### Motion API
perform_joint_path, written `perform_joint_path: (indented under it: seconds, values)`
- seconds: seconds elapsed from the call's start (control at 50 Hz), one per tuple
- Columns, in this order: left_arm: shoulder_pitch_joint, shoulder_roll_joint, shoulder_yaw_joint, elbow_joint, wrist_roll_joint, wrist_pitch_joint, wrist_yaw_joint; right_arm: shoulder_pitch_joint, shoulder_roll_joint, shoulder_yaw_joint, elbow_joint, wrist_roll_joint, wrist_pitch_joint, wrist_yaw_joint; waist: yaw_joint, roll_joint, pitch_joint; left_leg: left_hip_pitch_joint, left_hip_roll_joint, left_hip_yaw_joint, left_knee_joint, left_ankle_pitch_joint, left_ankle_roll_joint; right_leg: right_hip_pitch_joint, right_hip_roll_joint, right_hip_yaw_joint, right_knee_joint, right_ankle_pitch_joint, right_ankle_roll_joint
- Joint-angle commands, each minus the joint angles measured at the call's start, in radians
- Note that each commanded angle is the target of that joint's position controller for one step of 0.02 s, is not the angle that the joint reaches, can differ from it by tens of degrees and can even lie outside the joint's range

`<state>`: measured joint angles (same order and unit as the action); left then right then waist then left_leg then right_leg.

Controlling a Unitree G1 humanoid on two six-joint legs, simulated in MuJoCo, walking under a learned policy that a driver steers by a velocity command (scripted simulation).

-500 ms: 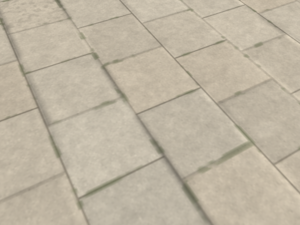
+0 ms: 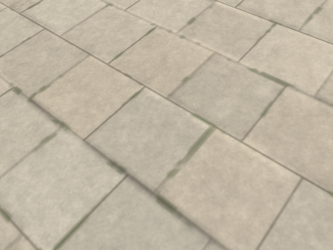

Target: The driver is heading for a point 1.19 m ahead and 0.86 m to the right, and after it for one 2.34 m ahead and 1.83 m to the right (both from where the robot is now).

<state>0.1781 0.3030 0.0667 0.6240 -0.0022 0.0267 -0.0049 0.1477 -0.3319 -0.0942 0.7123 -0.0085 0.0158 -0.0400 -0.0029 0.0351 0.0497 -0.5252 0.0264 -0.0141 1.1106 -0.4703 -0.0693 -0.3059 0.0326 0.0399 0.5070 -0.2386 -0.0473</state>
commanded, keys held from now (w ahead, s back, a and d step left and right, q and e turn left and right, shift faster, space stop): e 0.88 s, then w+e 0.12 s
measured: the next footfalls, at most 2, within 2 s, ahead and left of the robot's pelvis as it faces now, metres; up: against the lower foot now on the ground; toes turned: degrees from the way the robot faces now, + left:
left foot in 0.34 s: +0.08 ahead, +0.13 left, +0.00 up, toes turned -18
right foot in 0.76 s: -0.03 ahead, -0.12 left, +0.00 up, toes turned -29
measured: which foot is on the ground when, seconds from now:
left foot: up 0.00-0.32, down 0.34-0.76, up 0.78-1.00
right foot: down 0.00-0.34, up 0.36-0.74, down 0.76-1.00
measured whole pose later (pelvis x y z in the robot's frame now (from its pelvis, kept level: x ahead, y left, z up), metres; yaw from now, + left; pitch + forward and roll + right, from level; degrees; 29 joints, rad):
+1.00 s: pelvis -0.02 -0.02 +0.01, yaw -35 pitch +2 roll +2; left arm 0.23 0.30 0.06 0.60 -0.01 0.01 0.02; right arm 0.14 -0.34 -0.09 0.71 0.00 0.00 -0.02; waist 0.01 0.03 0.04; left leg -0.52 0.01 -0.04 0.98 -0.31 -0.06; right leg -0.25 0.05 0.10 0.43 -0.21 -0.07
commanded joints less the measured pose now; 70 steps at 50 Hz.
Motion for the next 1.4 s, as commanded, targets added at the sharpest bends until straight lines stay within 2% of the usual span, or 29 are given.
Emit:
perform_joint_path:
  seconds: [0.02, 0.12, 0.24, 0.32, 0.34, 0.36, 0.38, 0.4, 0.46, 0.56, 0.62, 0.7, 0.74, 0.76, 0.78, 0.8, 0.82, 0.86, 0.88, 0.92, 0.98, 1.14, 1.22, 1.24, 1.26, 1.28, 1.3, 1.34, 1.4]
  values:
    - [-0.040, 0.162, 0.041, -0.074, -0.002, -0.013, 0.020, 0.002, -0.087, -0.026, -0.068, -0.001, -0.014, -0.005, -0.012, -0.163, -0.147, -0.083, -0.009, -0.051, 0.040, 0.096, -0.010, 0.167, -0.232, 0.260, -0.156, 0.450, -0.185]
    - [-0.015, 0.184, 0.050, -0.069, -0.007, -0.006, 0.035, -0.044, -0.055, -0.010, -0.080, 0.005, -0.022, 0.003, 0.016, -0.174, -0.142, -0.043, -0.034, -0.071, -0.217, 0.138, -0.022, 0.183, -0.211, 0.321, -0.148, 0.288, -0.179]
    - [-0.032, 0.198, 0.056, -0.079, -0.008, 0.006, 0.022, -0.050, -0.067, -0.013, -0.088, 0.017, -0.042, 0.024, 0.027, -0.201, -0.127, 0.094, -0.070, -0.083, -0.415, 0.095, -0.002, 0.125, -0.195, 0.451, -0.129, 0.229, -0.179]
    - [-0.074, 0.183, 0.053, -0.088, -0.029, 0.017, 0.026, 0.026, -0.068, -0.021, -0.068, 0.018, -0.058, 0.037, -0.026, -0.190, -0.144, 0.284, -0.066, -0.065, -0.728, 0.279, 0.039, 0.101, -0.136, 0.483, -0.056, 0.247, -0.117]
    - [-0.048, 0.150, 0.044, -0.089, -0.026, 0.016, 0.029, 0.050, -0.112, -0.033, -0.066, 0.007, -0.057, 0.033, -0.019, -0.128, -0.169, 0.408, 0.044, -0.136, -0.764, 0.368, 0.079, 0.016, -0.090, 0.437, 0.016, 0.097, -0.065]
    - [0.015, 0.101, 0.031, -0.094, -0.017, 0.012, 0.025, 0.013, -0.195, -0.046, -0.081, -0.011, -0.047, 0.026, 0.047, 0.134, -0.161, 0.488, 0.249, -0.347, -0.778, 0.563, 0.195, -0.154, 0.056, 0.250, 0.212, -0.236, 0.004]
    - [0.004, 0.171, 0.055, -0.096, -0.017, 0.002, 0.027, 0.020, -0.175, -0.044, -0.084, -0.038, -0.046, 0.030, 0.017, 0.225, -0.129, 0.426, 0.377, -0.491, -0.809, 0.656, 0.339, -0.261, 0.098, 0.137, 0.445, -0.430, 0.057]
    - [0.028, 0.228, 0.077, -0.077, -0.013, 0.001, 0.027, -0.016, -0.127, -0.027, -0.099, -0.029, -0.049, 0.027, 0.030, 0.138, -0.114, 0.396, 0.371, -0.432, -0.801, 0.634, 0.351, -0.270, 0.038, 0.137, 0.602, -0.376, 0.087]
    - [0.053, 0.174, 0.073, -0.037, -0.019, 0.029, 0.029, -0.080, -0.068, -0.005, -0.112, 0.005, -0.040, 0.011, 0.032, 0.093, -0.067, 0.387, 0.232, -0.215, -0.781, 0.556, 0.269, -0.310, 0.014, 0.099, 0.732, -0.218, 0.140]
    - [-0.045, 0.106, 0.044, -0.094, -0.024, 0.026, 0.015, -0.001, -0.108, -0.017, -0.093, -0.009, -0.015, -0.003, -0.037, 0.137, -0.093, 0.498, 0.237, -0.115, -0.782, 0.611, 0.299, -0.306, -0.042, 0.007, 0.522, -0.182, 0.169]
    - [-0.047, 0.091, 0.032, -0.107, -0.017, 0.026, 0.003, -0.021, -0.147, -0.030, -0.094, 0.001, -0.007, 0.008, -0.039, 0.148, -0.116, 0.459, 0.259, -0.063, -0.776, 0.640, 0.298, -0.179, -0.064, -0.044, 0.365, -0.188, 0.151]
    - [-0.001, 0.110, 0.043, -0.106, -0.021, 0.035, -0.011, -0.030, -0.165, -0.037, -0.083, 0.027, -0.010, 0.023, -0.014, 0.155, -0.119, 0.436, 0.283, -0.031, -0.723, 0.628, 0.267, -0.053, -0.049, -0.095, 0.152, -0.111, 0.100]
    - [0.077, 0.121, 0.056, -0.080, -0.018, 0.036, -0.009, -0.018, -0.134, -0.029, -0.066, 0.045, -0.015, 0.025, 0.030, 0.109, -0.129, 0.354, 0.246, 0.036, -0.605, 0.527, 0.184, 0.120, -0.013, -0.107, -0.064, 0.065, 0.039]
    - [0.116, 0.186, 0.077, -0.079, -0.019, 0.033, 0.001, 0.034, -0.087, -0.017, -0.052, 0.024, -0.019, 0.030, 0.027, -0.059, -0.143, 0.196, 0.176, 0.126, -0.417, 0.331, 0.094, 0.285, -0.100, 0.049, -0.125, 0.319, -0.012]
    - [0.113, 0.300, 0.093, -0.115, -0.011, 0.024, 0.017, 0.017, -0.016, 0.013, -0.103, -0.041, -0.019, 0.033, -0.008, -0.378, -0.140, -0.107, 0.035, 0.156, -0.106, -0.216, -0.008, 0.397, -0.375, 0.428, -0.096, 0.721, -0.170]
    - [0.137, 0.271, 0.083, -0.120, 0.031, -0.004, 0.001, -0.085, -0.074, -0.003, -0.126, -0.014, -0.021, 0.019, 0.088, -0.285, -0.209, -0.139, -0.010, -0.012, 0.059, -0.245, -0.008, 0.298, -0.438, 0.503, -0.141, 0.632, -0.319]
    - [0.100, 0.241, 0.071, -0.107, 0.032, -0.023, -0.004, -0.102, -0.107, -0.014, -0.124, 0.012, -0.016, 0.012, 0.064, -0.206, -0.150, -0.152, 0.011, -0.042, 0.109, -0.162, 0.006, 0.259, -0.377, 0.410, -0.160, 0.512, -0.283]
    - [0.008, 0.183, 0.052, -0.103, -0.005, -0.027, 0.009, -0.076, -0.116, -0.024, -0.095, 0.004, -0.009, 0.000, 0.020, -0.152, -0.100, -0.151, 0.033, -0.059, 0.059, -0.001, 0.014, 0.215, -0.278, 0.312, -0.162, 0.366, -0.183]
    - [-0.019, 0.177, 0.045, -0.107, -0.011, -0.022, 0.016, -0.058, -0.115, -0.026, -0.090, -0.003, -0.007, 0.000, 0.002, -0.160, -0.100, -0.116, 0.020, -0.054, 0.060, 0.054, 0.005, 0.180, -0.253, 0.287, -0.163, 0.396, -0.174]
    - [0.015, 0.161, 0.038, -0.098, -0.010, -0.021, 0.026, -0.018, -0.098, -0.022, -0.077, 0.004, -0.017, 0.015, -0.001, -0.167, -0.145, -0.090, 0.005, -0.040, 0.017, 0.151, 0.002, 0.192, -0.215, 0.292, -0.209, 0.101, -0.174]
    - [0.058, 0.165, 0.036, -0.086, -0.008, -0.032, 0.029, -0.082, -0.088, -0.016, -0.094, 0.016, -0.037, 0.028, 0.034, -0.193, -0.079, -0.129, -0.008, -0.047, -0.185, 0.196, 0.007, 0.203, -0.213, 0.379, -0.288, -0.244, -0.182]
    - [0.093, 0.201, 0.046, -0.056, -0.019, -0.044, 0.019, -0.122, -0.075, -0.006, -0.099, 0.030, -0.107, 0.062, 0.054, -0.187, -0.039, 0.068, -0.054, -0.055, -0.519, 0.171, 0.032, 0.108, -0.185, 0.459, -0.256, -0.269, -0.188]
    - [0.062, 0.153, 0.029, -0.056, -0.020, -0.037, 0.015, -0.001, -0.077, -0.015, -0.066, 0.036, -0.130, 0.061, -0.027, -0.161, -0.055, 0.345, -0.050, -0.032, -0.689, 0.287, 0.070, -0.012, -0.123, 0.466, -0.168, -0.301, -0.134]
    - [0.066, 0.100, 0.012, -0.054, -0.014, -0.041, 0.017, 0.075, -0.092, -0.020, -0.048, 0.026, -0.134, 0.055, -0.057, -0.135, -0.088, 0.483, 0.009, -0.073, -0.706, 0.280, 0.093, -0.089, -0.083, 0.418, -0.070, -0.312, -0.094]
    - [0.082, 0.009, -0.016, -0.055, -0.003, -0.046, 0.015, 0.195, -0.130, -0.024, -0.030, 0.004, -0.135, 0.049, -0.087, 0.018, -0.157, 0.636, 0.189, -0.275, -0.771, 0.131, 0.151, -0.199, 0.014, 0.273, 0.229, -0.365, -0.029]
    - [0.074, 0.042, -0.007, -0.110, -0.035, -0.061, 0.022, 0.256, -0.228, -0.046, 0.000, -0.022, -0.130, 0.059, -0.064, 0.209, -0.107, 0.650, 0.347, -0.673, -0.899, -0.211, 0.290, -0.447, 0.081, 0.169, 0.439, -0.403, 0.000]
    - [0.079, 0.122, 0.012, -0.087, -0.040, -0.068, 0.026, 0.203, -0.177, -0.036, -0.008, 0.002, -0.130, 0.063, -0.050, 0.152, -0.010, 0.590, 0.372, -0.705, -0.926, -0.324, 0.324, -0.532, 0.002, 0.169, 0.562, -0.340, 0.014]
    - [0.067, 0.134, 0.020, -0.051, -0.022, -0.073, 0.018, 0.164, -0.095, -0.008, -0.021, 0.013, -0.126, 0.053, -0.039, 0.094, 0.034, 0.559, 0.272, -0.510, -0.921, -0.173, 0.275, -0.549, -0.032, 0.137, 0.612, -0.181, 0.023]
    - [0.014, 0.084, 0.008, -0.057, -0.010, -0.092, 0.000, 0.162, -0.079, 0.007, -0.011, 0.004, -0.123, 0.042, -0.036, 0.086, 0.033, 0.500, 0.202, -0.327, -0.955, 0.105, 0.258, -0.506, -0.078, 0.074, 0.556, -0.022, 0.043]
Velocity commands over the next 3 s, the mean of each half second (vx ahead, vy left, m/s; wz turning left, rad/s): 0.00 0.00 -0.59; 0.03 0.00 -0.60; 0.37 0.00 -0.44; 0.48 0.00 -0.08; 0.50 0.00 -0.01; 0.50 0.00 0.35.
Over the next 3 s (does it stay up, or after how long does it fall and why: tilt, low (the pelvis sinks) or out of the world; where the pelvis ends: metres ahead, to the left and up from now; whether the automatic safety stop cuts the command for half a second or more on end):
stays up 0.63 -0.74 0.01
